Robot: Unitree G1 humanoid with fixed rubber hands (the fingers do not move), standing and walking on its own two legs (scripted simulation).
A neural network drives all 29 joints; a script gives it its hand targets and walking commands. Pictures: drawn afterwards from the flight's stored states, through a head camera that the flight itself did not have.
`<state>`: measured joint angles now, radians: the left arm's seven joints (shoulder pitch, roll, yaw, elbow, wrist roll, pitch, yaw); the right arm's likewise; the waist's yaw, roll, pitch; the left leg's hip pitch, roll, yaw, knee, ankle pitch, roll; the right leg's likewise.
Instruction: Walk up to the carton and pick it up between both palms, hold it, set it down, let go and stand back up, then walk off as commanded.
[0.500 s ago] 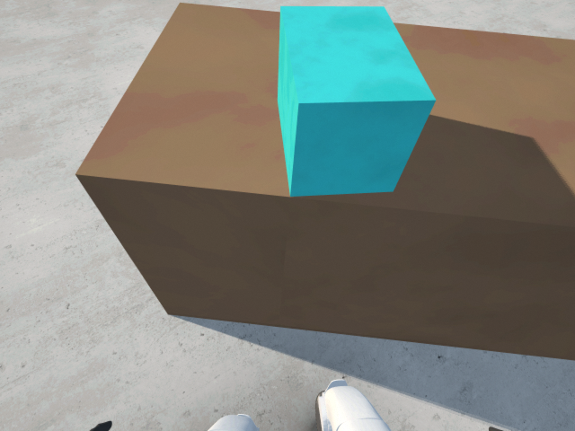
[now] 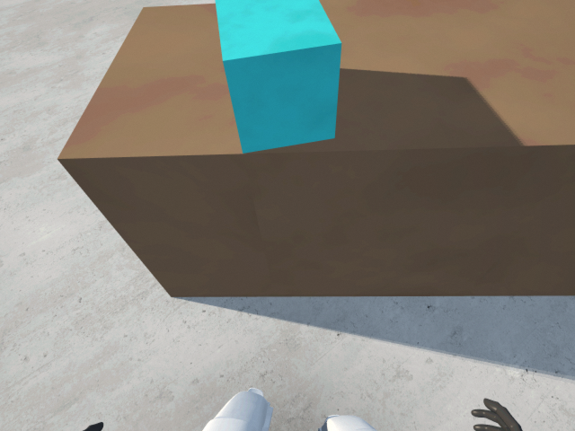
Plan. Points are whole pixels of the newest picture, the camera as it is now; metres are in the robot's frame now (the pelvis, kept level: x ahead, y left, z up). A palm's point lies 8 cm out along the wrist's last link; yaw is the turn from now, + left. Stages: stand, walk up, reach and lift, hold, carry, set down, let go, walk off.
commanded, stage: walk off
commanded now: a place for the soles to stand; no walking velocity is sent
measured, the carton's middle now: (274, 63) +0.76 +0.03 +0.08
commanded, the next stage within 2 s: none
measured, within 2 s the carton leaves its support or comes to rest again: neither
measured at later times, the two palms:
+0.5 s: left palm out of the picture -0.09 +0.35 -0.13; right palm out of the picture -0.04 -0.26 -0.12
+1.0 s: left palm out of the picture -0.20 +0.33 -0.11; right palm out of the picture -0.16 -0.29 -0.11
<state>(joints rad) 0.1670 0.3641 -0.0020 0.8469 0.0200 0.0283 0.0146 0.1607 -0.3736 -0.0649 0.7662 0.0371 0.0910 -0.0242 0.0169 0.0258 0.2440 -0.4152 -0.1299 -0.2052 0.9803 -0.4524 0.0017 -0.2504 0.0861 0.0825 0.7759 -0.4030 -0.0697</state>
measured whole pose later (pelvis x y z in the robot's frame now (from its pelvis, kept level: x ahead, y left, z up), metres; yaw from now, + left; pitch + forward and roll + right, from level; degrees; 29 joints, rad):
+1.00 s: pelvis -0.28 +0.02 -0.02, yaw +0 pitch -9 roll +0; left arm 0.19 0.39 0.01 0.82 0.02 0.05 -0.01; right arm 0.16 -0.39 -0.07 0.77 0.04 0.07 -0.02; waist 0.01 0.01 0.24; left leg -0.44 -0.04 -0.10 0.83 -0.35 0.01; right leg -0.21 0.10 0.09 0.85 -0.51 -0.05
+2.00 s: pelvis -0.32 +0.03 +0.00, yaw +1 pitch -4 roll +0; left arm 0.21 0.39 0.01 0.84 0.02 -0.02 -0.01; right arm 0.21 -0.39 -0.07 0.77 0.04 0.00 -0.02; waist 0.01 0.01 0.13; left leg -0.30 -0.04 -0.10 0.72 -0.34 -0.01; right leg -0.32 0.06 0.05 0.72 -0.34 -0.05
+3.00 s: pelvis -0.32 +0.04 +0.01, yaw +0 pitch -2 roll +0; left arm 0.21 0.39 0.01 0.88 0.02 -0.04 -0.01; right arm 0.18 -0.39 -0.05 0.78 0.04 -0.01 0.01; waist 0.01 0.01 0.02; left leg -0.29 -0.04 -0.07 0.62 -0.29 -0.01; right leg -0.32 0.05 0.08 0.63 -0.28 -0.03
